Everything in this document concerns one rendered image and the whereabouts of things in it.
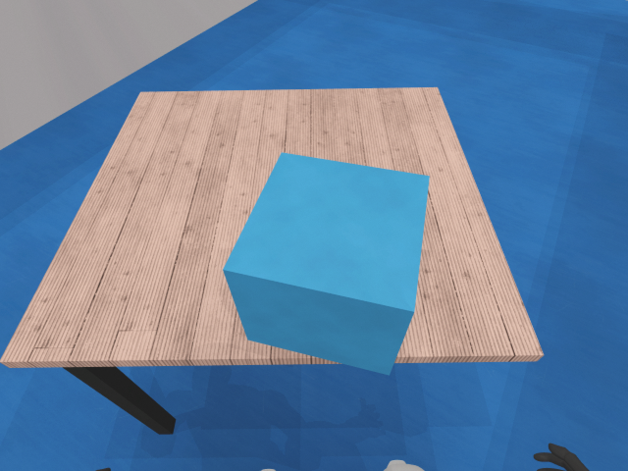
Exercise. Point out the right robot hand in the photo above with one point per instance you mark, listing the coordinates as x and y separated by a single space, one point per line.
562 457

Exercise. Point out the table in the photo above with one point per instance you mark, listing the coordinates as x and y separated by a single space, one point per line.
138 279

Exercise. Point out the carton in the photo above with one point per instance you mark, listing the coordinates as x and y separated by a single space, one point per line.
328 261

